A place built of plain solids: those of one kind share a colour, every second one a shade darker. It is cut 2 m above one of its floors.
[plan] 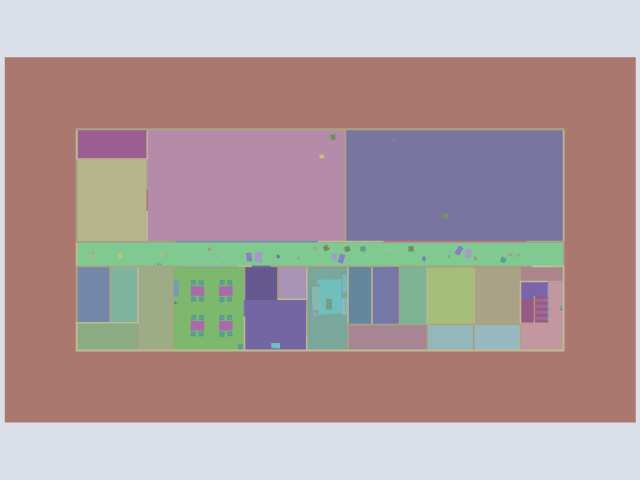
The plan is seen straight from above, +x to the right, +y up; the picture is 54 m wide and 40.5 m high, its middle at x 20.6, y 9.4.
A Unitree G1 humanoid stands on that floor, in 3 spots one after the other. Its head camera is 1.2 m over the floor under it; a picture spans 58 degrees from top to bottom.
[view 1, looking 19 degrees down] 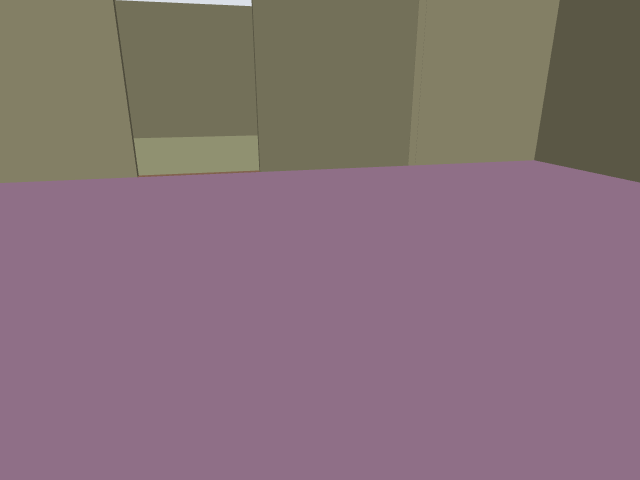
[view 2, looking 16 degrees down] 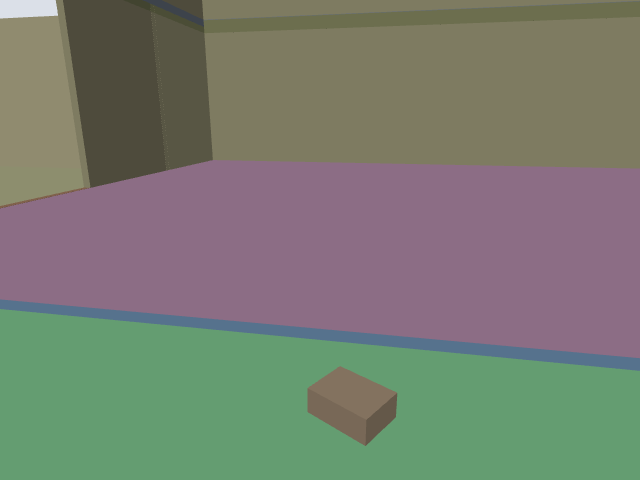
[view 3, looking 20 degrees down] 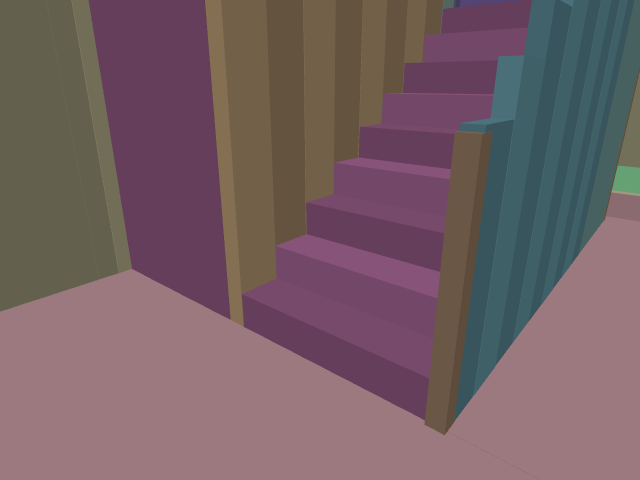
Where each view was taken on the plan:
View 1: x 12.88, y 12.93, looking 166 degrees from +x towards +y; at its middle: floor_bouldering_room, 3.69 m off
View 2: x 11.43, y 7.08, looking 101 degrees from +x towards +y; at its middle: floor_bouldering_room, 4.36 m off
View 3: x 40.33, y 1.18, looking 130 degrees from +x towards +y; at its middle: stair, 2.40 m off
